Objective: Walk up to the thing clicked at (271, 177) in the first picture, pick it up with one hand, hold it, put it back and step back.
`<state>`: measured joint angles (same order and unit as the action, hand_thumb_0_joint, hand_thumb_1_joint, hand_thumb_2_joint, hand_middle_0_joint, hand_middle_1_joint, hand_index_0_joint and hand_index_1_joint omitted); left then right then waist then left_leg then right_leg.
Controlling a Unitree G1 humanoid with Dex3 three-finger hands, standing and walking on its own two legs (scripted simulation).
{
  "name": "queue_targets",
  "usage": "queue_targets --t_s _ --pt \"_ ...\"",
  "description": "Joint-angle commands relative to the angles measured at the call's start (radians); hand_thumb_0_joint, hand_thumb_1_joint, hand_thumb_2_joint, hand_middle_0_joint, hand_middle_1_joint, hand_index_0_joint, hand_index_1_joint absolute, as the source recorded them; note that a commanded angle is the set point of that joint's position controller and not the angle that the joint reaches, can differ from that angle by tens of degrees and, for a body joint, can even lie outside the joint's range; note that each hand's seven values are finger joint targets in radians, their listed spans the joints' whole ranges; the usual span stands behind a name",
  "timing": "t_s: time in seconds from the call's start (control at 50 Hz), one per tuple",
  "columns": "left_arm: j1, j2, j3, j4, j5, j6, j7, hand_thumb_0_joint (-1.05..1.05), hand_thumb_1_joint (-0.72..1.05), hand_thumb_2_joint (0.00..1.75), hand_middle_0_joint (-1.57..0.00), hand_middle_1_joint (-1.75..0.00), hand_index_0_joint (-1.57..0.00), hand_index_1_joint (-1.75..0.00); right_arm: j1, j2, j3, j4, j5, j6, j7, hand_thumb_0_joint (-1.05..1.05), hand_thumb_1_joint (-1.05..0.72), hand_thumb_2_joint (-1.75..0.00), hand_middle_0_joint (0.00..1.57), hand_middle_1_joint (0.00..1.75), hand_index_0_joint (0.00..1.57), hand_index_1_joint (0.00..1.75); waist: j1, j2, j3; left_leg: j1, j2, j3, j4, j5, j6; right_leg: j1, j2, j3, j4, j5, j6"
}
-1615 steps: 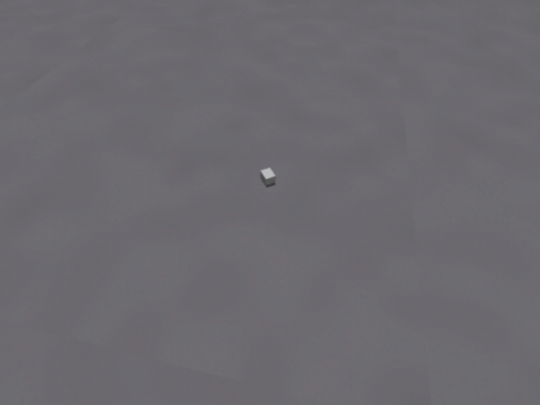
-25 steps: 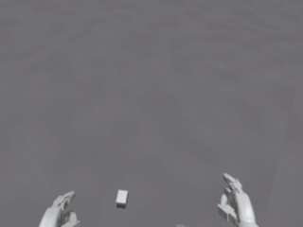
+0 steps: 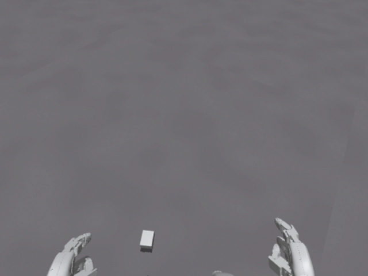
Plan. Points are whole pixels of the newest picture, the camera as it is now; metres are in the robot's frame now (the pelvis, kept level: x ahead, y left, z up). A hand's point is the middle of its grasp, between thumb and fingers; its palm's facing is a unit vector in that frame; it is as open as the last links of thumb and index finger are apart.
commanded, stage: home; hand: left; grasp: from above
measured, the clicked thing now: (147, 239) +0.41 +0.15 -0.69
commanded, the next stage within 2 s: stand in 1.18 s
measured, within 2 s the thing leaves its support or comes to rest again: neither
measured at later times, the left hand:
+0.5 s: hand (93, 272) +0.16 +0.18 -0.05, palm faces +0.04 -0.98 -0.20, open 7.4 cm
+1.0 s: hand (90, 265) +0.18 +0.19 -0.05, palm faces +0.04 -0.98 -0.21, open 7.4 cm
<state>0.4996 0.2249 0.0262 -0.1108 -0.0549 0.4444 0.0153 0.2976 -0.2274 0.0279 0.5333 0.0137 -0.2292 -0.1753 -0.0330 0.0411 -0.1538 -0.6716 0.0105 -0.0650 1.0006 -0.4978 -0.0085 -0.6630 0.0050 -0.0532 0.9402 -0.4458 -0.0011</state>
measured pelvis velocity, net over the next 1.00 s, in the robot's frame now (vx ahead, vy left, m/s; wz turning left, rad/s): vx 0.02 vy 0.01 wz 0.00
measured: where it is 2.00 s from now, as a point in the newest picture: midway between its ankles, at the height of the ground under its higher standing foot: outside the picture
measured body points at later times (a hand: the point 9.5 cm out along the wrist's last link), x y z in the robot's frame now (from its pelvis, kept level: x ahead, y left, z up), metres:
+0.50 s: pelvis +0.01 +0.00 +0.00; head +0.03 +0.00 +0.45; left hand +0.16 +0.23 -0.03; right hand +0.17 -0.24 -0.06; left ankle +0.00 +0.12 -0.68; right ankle +0.01 -0.12 -0.68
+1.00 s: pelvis +0.02 +0.01 +0.00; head +0.04 +0.02 +0.45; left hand +0.17 +0.24 -0.03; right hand +0.18 -0.24 -0.07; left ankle +0.00 +0.12 -0.68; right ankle +0.01 -0.12 -0.68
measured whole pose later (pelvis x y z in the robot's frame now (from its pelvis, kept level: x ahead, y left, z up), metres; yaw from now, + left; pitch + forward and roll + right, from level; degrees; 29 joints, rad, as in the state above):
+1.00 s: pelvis +0.02 +0.01 +0.00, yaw +0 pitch +11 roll -3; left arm 0.51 0.24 0.02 -0.14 -0.06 0.45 0.02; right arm 0.29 -0.22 0.02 0.53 0.01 -0.22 -0.17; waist -0.03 0.04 -0.16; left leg -0.67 0.01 -0.06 1.01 -0.53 0.00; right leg -0.66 0.00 -0.05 0.94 -0.47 0.01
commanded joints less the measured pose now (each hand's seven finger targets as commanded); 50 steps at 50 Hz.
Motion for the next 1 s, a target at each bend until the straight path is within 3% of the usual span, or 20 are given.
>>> queue_targets --t_s 0.0,0.16,0.2,0.3,0.32,0.4,0.42,0.48,0.5,0.52,0.58,0.62,0.68,0.74,0.8,0.84,0.88,0.92,0.98 --pt "-0.035 0.109 0.061 -0.201 0.009 -0.055 0.011 0.00 0.90 0.90 -0.20 -0.30 -0.20 -0.30 -0.077 -0.117 -0.046 -0.172 -0.002 -0.062 -0.014 0.00 -0.90 -0.90 0.20 0.30 0.20 0.30 -0.008 -0.005 -0.071 0.046 -0.021 0.023 -0.165 0.157 0.029 0.072 0.016 -0.002 -0.163 0.119 -0.004" --pt "-0.033 0.116 0.071 -0.196 0.005 -0.048 0.012 0.00 0.90 0.90 -0.20 -0.30 -0.20 -0.30 -0.081 -0.119 -0.047 -0.164 -0.001 -0.069 -0.017 0.00 -0.90 -0.90 0.20 0.30 0.20 0.30 -0.001 -0.012 -0.063 0.036 -0.023 0.028 -0.162 0.137 0.032 0.077 0.012 0.002 -0.172 0.103 -0.002" --pt "-0.028 0.107 0.056 -0.195 0.007 -0.047 0.010 0.00 0.90 0.90 -0.20 -0.30 -0.20 -0.30 -0.082 -0.122 -0.047 -0.166 -0.001 -0.068 -0.017 0.00 -0.90 -0.90 0.20 0.30 0.20 0.30 -0.003 0.002 -0.053 0.041 -0.022 0.028 -0.166 0.139 0.030 0.068 0.014 0.001 -0.169 0.104 -0.003" --pt "-0.023 0.125 0.075 -0.210 0.006 -0.049 0.011 0.00 0.90 0.90 -0.20 -0.30 -0.20 -0.30 -0.076 -0.125 -0.053 -0.162 -0.003 -0.069 -0.018 0.00 -0.90 -0.90 0.20 0.30 0.20 0.30 -0.002 -0.008 -0.096 0.057 -0.022 0.023 -0.153 0.195 0.029 0.091 0.015 0.000 -0.155 0.152 -0.004" --pt "-0.016 0.106 0.056 -0.189 0.006 -0.047 0.009 0.00 0.90 0.90 -0.20 -0.30 -0.20 -0.30 -0.077 -0.118 -0.047 -0.159 -0.002 -0.069 -0.016 0.00 -0.90 -0.90 0.20 0.30 0.20 0.30 -0.006 -0.002 -0.080 0.056 -0.022 0.027 -0.151 0.198 0.029 0.084 0.014 -0.001 -0.158 0.160 -0.002" --pt "-0.018 0.119 0.071 -0.201 0.008 -0.050 0.011 0.00 0.90 0.90 -0.20 -0.30 -0.20 -0.30 -0.076 -0.125 -0.055 -0.159 -0.005 -0.067 -0.018 0.00 -0.90 -0.90 0.20 0.30 0.20 0.30 -0.006 0.000 -0.089 0.060 -0.019 0.021 -0.155 0.203 0.026 0.081 0.018 -0.003 -0.149 0.159 -0.005" --pt "-0.007 0.100 0.053 -0.188 0.008 -0.049 0.008 0.00 0.90 0.90 -0.20 -0.30 -0.20 -0.30 -0.077 -0.115 -0.047 -0.158 -0.004 -0.067 -0.017 0.00 -0.90 -0.90 0.20 0.30 0.20 0.30 -0.006 -0.002 -0.080 0.055 -0.019 0.019 -0.153 0.208 0.026 0.078 0.018 -0.006 -0.149 0.163 -0.004" --pt "-0.014 0.119 0.072 -0.210 0.006 -0.053 0.012 0.00 0.90 0.90 -0.20 -0.30 -0.20 -0.30 -0.072 -0.126 -0.057 -0.161 -0.004 -0.067 -0.018 0.00 -0.90 -0.90 0.20 0.30 0.20 0.30 -0.006 -0.006 -0.102 0.068 -0.019 0.020 -0.150 0.219 0.026 0.089 0.018 -0.003 -0.146 0.171 -0.006" --pt "-0.017 0.104 0.054 -0.207 0.006 -0.053 0.010 0.00 0.90 0.90 -0.20 -0.30 -0.20 -0.30 -0.076 -0.116 -0.048 -0.158 -0.004 -0.067 -0.017 0.00 -0.90 -0.90 0.20 0.30 0.20 0.30 -0.006 0.004 -0.094 0.062 -0.019 0.017 -0.153 0.224 0.025 0.086 0.018 -0.006 -0.144 0.177 -0.005" --pt "-0.020 0.118 0.068 -0.216 0.005 -0.052 0.012 0.00 0.90 0.90 -0.20 -0.30 -0.20 -0.30 -0.074 -0.125 -0.056 -0.160 -0.003 -0.065 -0.016 0.00 -0.90 -0.90 0.20 0.30 0.20 0.30 -0.005 -0.001 -0.090 0.060 -0.018 0.016 -0.152 0.228 0.025 0.086 0.017 -0.005 -0.143 0.181 -0.006" --pt "-0.008 0.099 0.052 -0.194 0.009 -0.047 0.012 0.00 0.90 0.90 -0.20 -0.30 -0.20 -0.30 -0.072 -0.118 -0.050 -0.160 -0.003 -0.063 -0.016 0.00 -0.90 -0.90 0.20 0.30 0.20 0.30 -0.010 -0.009 -0.081 0.062 -0.018 0.022 -0.148 0.227 0.027 0.081 0.018 -0.003 -0.149 0.183 -0.004" --pt "-0.015 0.117 0.070 -0.214 0.006 -0.048 0.013 0.00 0.90 0.90 -0.20 -0.30 -0.20 -0.30 -0.074 -0.121 -0.052 -0.158 -0.003 -0.060 -0.015 0.00 -0.90 -0.90 0.20 0.30 0.20 0.30 -0.002 0.012 -0.088 0.065 -0.016 0.017 -0.154 0.227 0.023 0.082 0.018 -0.006 -0.145 0.180 -0.006" --pt "-0.003 0.106 0.055 -0.211 0.008 -0.047 0.013 0.00 0.90 0.90 -0.20 -0.30 -0.20 -0.30 -0.076 -0.116 -0.049 -0.165 -0.002 -0.059 -0.014 0.00 -0.90 -0.90 0.20 0.30 0.20 0.30 -0.001 -0.007 -0.082 0.060 -0.018 0.018 -0.151 0.233 0.025 0.090 0.017 -0.005 -0.146 0.187 -0.005" --pt "-0.007 0.119 0.068 -0.219 0.007 -0.047 0.016 0.00 0.90 0.90 -0.20 -0.30 -0.20 -0.30 -0.071 -0.123 -0.055 -0.159 -0.002 -0.058 -0.015 0.00 -0.90 -0.90 0.20 0.30 0.20 0.30 -0.003 0.011 -0.092 0.068 -0.016 0.014 -0.151 0.239 0.023 0.088 0.019 -0.007 -0.141 0.189 -0.006" --pt "0.004 0.118 0.066 -0.230 0.007 -0.048 0.014 0.00 0.90 0.90 -0.20 -0.30 -0.20 -0.30 -0.062 -0.125 -0.059 -0.160 -0.004 -0.053 -0.012 0.00 -0.90 -0.90 0.20 0.30 0.20 0.30 -0.003 0.029 -0.128 0.094 -0.011 0.008 -0.147 0.313 0.014 0.097 0.021 -0.007 -0.117 0.234 -0.013" --pt "0.005 0.105 0.053 -0.212 0.006 -0.044 0.014 0.00 0.90 0.90 -0.20 -0.30 -0.20 -0.30 -0.066 -0.127 -0.058 -0.161 -0.002 -0.052 -0.011 0.00 -0.90 -0.90 0.20 0.30 0.20 0.30 -0.007 0.014 -0.098 0.086 -0.009 0.006 -0.148 0.313 0.014 0.084 0.023 -0.012 -0.119 0.236 -0.010" --pt "-0.007 0.115 0.062 -0.228 0.002 -0.048 0.013 0.00 0.90 0.90 -0.20 -0.30 -0.20 -0.30 -0.061 -0.129 -0.060 -0.157 -0.003 -0.049 -0.009 0.00 -0.90 -0.90 0.20 0.30 0.20 0.30 -0.007 0.011 -0.128 0.091 -0.008 -0.003 -0.148 0.338 0.013 0.099 0.022 -0.012 -0.112 0.252 -0.013" --pt "0.000 0.115 0.064 -0.214 0.004 -0.045 0.013 0.00 0.90 0.90 -0.20 -0.30 -0.20 -0.30 -0.062 -0.130 -0.060 -0.156 -0.003 -0.046 -0.007 0.00 -0.90 -0.90 0.20 0.30 0.20 0.30 -0.002 0.024 -0.094 0.083 -0.004 -0.006 -0.156 0.319 0.009 0.081 0.022 -0.014 -0.111 0.229 -0.013" --pt "-0.010 0.109 0.056 -0.231 0.004 -0.047 0.012 0.00 0.90 0.90 -0.20 -0.30 -0.20 -0.30 -0.065 -0.125 -0.058 -0.164 -0.002 -0.045 -0.005 0.00 -0.90 -0.90 0.20 0.30 0.20 0.30 -0.003 0.018 -0.114 0.085 -0.007 -0.003 -0.152 0.316 0.012 0.090 0.022 -0.014 -0.115 0.237 -0.011"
